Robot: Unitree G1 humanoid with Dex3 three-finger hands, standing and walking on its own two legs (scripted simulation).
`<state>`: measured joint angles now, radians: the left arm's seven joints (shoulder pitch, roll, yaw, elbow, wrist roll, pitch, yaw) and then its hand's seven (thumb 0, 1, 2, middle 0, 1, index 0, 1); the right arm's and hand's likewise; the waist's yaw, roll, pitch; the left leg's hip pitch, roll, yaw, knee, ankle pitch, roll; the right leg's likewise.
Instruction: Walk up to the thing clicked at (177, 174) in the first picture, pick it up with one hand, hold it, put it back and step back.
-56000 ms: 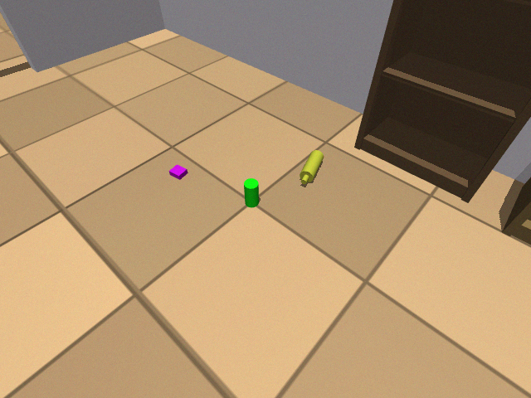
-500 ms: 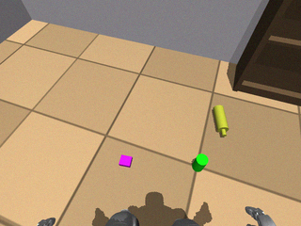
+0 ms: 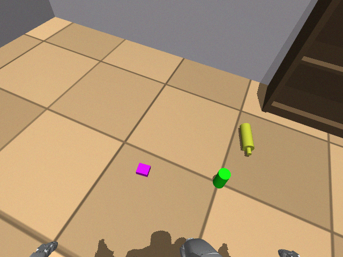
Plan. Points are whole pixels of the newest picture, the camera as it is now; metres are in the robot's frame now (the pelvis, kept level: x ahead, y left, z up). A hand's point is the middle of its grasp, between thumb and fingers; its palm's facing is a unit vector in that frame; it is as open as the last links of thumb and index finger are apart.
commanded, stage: step back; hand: left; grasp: from above
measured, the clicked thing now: (143, 169) +0.67 +0.12 -0.75
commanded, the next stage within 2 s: none
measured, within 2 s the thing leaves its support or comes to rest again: neither
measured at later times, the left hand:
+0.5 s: hand out of the picture -0.05 +0.24 -0.13, palm faces -0.02 -0.89 -0.46, open 7.4 cm
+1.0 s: hand out of the picture -0.28 +0.22 -0.16, palm faces -0.05 -0.91 -0.41, open 7.4 cm
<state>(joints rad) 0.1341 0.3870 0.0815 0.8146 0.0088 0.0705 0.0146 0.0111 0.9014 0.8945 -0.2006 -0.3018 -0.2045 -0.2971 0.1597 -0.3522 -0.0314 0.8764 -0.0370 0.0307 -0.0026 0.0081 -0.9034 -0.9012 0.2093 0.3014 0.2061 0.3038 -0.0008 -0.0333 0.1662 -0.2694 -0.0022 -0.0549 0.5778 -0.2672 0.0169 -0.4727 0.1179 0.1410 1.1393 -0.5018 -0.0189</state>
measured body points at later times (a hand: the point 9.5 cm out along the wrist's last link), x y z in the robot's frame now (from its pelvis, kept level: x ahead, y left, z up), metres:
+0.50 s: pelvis -0.17 -0.03 +0.00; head -0.10 -0.06 +0.44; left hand -0.05 +0.28 -0.10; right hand -0.09 -0.35 -0.14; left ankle -0.20 +0.11 -0.68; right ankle -0.11 -0.15 -0.73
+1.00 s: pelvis -0.35 -0.05 -0.01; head -0.30 -0.07 +0.43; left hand -0.28 +0.26 -0.13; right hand -0.22 -0.37 -0.13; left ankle -0.23 +0.09 -0.72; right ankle -0.38 -0.16 -0.73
